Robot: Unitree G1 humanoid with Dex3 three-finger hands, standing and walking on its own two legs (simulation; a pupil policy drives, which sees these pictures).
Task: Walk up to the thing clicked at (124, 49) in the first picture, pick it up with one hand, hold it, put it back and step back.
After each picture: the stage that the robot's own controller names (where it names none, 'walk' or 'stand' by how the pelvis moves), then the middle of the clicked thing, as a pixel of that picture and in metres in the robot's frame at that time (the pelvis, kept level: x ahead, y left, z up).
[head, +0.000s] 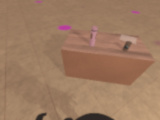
stand; (126, 46) +0.95 -0.47 -0.10
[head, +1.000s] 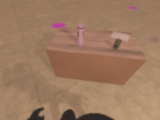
rise first; (117, 44) +0.89 -0.29 -0.07
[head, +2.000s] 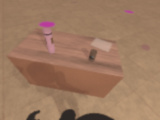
rise first; (92, 55) +0.65 +0.00 -0.07
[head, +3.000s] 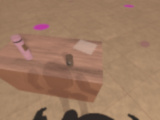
stand; (69, 60) +0.54 +0.20 -0.07
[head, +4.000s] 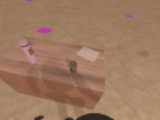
stand; (73, 67) +0.52 +0.15 -0.10
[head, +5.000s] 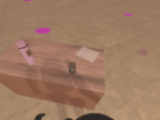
stand; (72, 68) +0.50 +0.15 -0.10
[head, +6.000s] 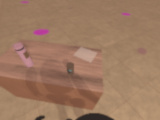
stand; (70, 68) +0.50 +0.17 -0.10
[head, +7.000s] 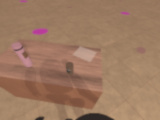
stand; (69, 68) +0.50 +0.18 -0.10
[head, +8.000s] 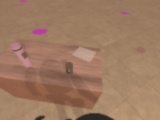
rise first; (69, 68) +0.49 +0.18 -0.10
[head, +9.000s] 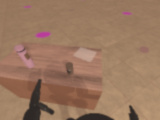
rise first; (69, 68) +0.50 +0.21 -0.10
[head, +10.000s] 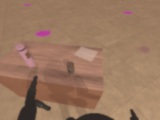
go down; (70, 68) +0.50 +0.20 -0.10
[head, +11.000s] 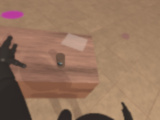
go down; (60, 60) +0.49 +0.19 -0.05
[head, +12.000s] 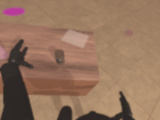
close in; (60, 57) +0.50 +0.19 -0.03
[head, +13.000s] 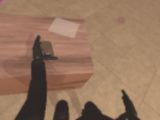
close; (47, 50) +0.51 +0.22 +0.00
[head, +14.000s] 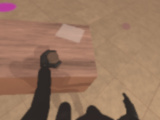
lift; (54, 60) +0.45 +0.20 -0.01
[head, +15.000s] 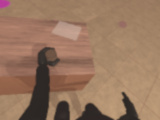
lift; (52, 58) +0.46 +0.20 +0.00
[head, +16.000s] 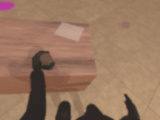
lift; (47, 62) +0.43 +0.24 +0.00
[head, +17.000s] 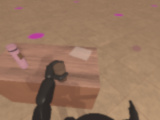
hold; (60, 72) +0.32 +0.18 +0.11
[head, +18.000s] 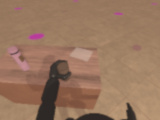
hold; (64, 72) +0.33 +0.16 +0.10
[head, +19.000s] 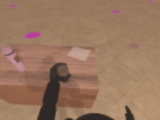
crouch; (64, 74) +0.33 +0.16 +0.07
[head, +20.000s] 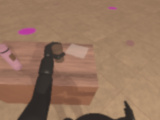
crouch; (58, 53) +0.45 +0.20 +0.13
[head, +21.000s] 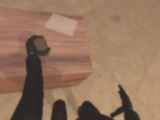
lower; (42, 48) +0.51 +0.23 +0.00
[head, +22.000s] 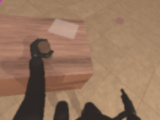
lower; (45, 51) +0.50 +0.22 +0.02
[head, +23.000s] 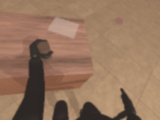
lower; (45, 51) +0.50 +0.22 +0.00
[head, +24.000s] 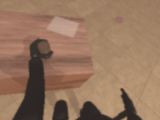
lower; (45, 51) +0.50 +0.22 +0.00
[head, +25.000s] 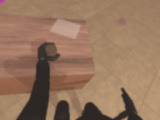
open; (52, 54) +0.49 +0.19 +0.00
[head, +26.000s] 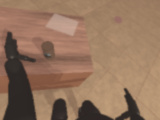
rise; (48, 51) +0.49 +0.20 +0.01
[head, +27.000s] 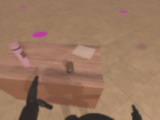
sink last; (70, 68) +0.48 +0.19 -0.06
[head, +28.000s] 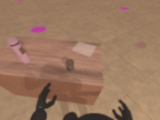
stand; (70, 66) +0.49 +0.18 -0.06
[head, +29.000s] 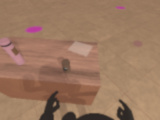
stand; (66, 66) +0.48 +0.20 -0.05
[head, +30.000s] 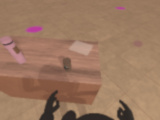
stand; (67, 65) +0.49 +0.19 -0.04
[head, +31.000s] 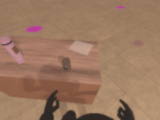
stand; (66, 65) +0.49 +0.20 -0.04
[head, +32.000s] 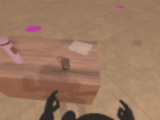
stand; (65, 65) +0.48 +0.20 -0.04
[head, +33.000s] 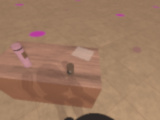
stand; (70, 69) +0.49 +0.18 -0.10
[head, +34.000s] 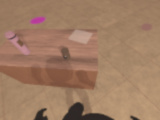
walk; (66, 54) +0.57 +0.24 -0.09
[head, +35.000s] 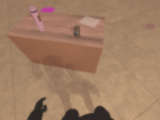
walk; (77, 32) +0.87 +0.16 -0.07
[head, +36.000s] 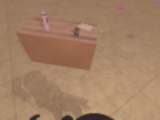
stand; (76, 32) +1.11 +0.20 -0.08
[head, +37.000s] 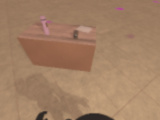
stand; (75, 34) +1.11 +0.21 -0.10
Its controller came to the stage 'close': yes
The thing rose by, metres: 0.22
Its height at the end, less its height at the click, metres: +0.00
